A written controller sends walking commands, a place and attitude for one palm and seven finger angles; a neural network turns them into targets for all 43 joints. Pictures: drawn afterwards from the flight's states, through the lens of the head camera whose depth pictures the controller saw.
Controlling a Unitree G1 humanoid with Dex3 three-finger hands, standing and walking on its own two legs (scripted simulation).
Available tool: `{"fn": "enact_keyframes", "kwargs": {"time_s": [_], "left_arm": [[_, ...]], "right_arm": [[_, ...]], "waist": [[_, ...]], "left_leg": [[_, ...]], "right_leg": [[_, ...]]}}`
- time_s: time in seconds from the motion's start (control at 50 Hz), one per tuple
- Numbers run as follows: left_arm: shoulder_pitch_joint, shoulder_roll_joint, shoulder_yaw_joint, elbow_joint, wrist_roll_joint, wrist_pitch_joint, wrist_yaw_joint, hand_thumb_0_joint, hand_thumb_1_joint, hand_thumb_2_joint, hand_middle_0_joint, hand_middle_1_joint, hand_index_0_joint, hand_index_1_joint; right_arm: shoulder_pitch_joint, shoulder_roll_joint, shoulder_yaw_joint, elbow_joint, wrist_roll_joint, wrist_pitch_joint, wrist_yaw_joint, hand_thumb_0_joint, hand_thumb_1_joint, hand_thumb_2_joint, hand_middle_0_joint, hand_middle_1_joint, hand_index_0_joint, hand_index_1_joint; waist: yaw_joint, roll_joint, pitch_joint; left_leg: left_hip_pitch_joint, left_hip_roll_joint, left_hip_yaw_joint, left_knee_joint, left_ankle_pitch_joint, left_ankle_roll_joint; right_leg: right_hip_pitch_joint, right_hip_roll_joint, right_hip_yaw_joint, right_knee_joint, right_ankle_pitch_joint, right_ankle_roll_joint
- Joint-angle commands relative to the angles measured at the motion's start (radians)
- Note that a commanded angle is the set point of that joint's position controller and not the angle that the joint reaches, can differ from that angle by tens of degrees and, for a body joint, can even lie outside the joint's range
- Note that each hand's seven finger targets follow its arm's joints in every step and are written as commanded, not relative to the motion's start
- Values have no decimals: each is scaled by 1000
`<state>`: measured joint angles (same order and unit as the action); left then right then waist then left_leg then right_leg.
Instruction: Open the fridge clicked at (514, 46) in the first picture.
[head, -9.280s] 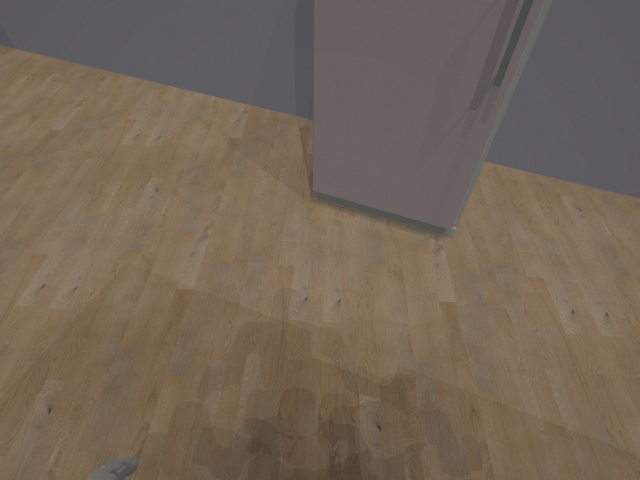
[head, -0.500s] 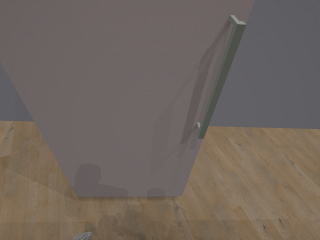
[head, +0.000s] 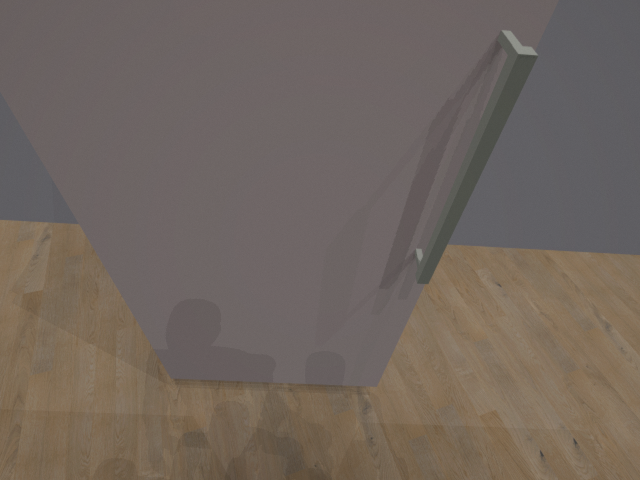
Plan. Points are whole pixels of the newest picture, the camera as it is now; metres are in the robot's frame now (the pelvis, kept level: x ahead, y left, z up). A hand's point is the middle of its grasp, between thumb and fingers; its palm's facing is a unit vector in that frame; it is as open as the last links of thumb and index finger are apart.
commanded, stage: come to a stop and stand still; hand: right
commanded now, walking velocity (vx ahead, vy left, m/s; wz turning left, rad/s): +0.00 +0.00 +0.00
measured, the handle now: (455, 185) +0.46 -0.14 +0.14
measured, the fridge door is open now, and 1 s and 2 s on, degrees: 0 0 0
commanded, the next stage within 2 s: look again from close up in 1.02 s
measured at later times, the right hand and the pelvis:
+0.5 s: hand out of the picture +0.05 -0.15 -0.17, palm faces +0.02 +0.97 -0.22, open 7.3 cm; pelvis +0.04 +0.03 +0.00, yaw -1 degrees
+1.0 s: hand out of the picture +0.05 -0.13 -0.17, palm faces +0.04 +0.98 -0.22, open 7.3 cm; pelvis +0.04 +0.04 +0.00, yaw -1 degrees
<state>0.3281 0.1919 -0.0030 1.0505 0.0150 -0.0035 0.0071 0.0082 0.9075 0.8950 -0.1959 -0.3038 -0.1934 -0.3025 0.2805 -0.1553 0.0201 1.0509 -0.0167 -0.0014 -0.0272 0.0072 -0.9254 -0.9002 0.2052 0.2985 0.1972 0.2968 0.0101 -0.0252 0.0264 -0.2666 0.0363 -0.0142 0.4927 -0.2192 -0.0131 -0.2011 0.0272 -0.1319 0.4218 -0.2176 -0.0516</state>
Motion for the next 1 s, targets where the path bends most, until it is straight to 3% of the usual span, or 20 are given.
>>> {"fn": "enact_keyframes", "kwargs": {"time_s": [0.0,0.14,0.52,0.66,0.84,0.98], "left_arm": [[18,86,10,-35,-2,-33,12,0,900,900,-200,-300,-200,-300],[22,73,8,-2,-3,-35,17,0,900,900,-200,-300,-200,-300],[-12,73,9,28,-3,-32,27,0,900,900,-200,-300,-200,-300],[-16,68,8,36,-3,-29,28,0,900,900,-200,-300,-200,-300],[-6,64,8,49,-2,-29,29,0,900,900,-200,-300,-200,-300],[1,55,7,58,-2,-26,30,0,900,900,-200,-300,-200,-300]], "right_arm": [[33,-125,-20,-27,3,-21,-6,0,-900,-900,200,300,200,300],[24,-122,-19,-10,6,-27,-8,0,-900,-900,200,300,200,300],[23,-125,-25,8,6,-32,-11,0,-900,-900,200,300,200,300],[27,-125,-24,13,7,-31,-10,0,-900,-900,200,300,200,300],[37,-123,-27,15,7,-35,-11,0,-900,-900,200,300,200,300],[41,-119,-27,19,8,-33,-10,0,-900,-900,200,300,200,300]], "waist": [[-11,33,14],[-6,46,-7],[-6,34,-12],[-9,25,11],[-10,47,3],[-12,42,30]], "left_leg": [[25,63,-89,-96,26,57],[46,71,-92,-97,137,59],[89,71,-86,-109,282,64],[86,72,-87,-131,237,65],[109,73,-85,-136,284,67],[98,71,-90,-156,222,67]], "right_leg": [[-31,-135,163,-116,-7,8],[19,-135,139,-85,91,17],[82,-145,122,-70,180,31],[73,-142,120,-82,134,35],[75,-141,116,-79,139,39],[59,-138,118,-89,99,41]]}}
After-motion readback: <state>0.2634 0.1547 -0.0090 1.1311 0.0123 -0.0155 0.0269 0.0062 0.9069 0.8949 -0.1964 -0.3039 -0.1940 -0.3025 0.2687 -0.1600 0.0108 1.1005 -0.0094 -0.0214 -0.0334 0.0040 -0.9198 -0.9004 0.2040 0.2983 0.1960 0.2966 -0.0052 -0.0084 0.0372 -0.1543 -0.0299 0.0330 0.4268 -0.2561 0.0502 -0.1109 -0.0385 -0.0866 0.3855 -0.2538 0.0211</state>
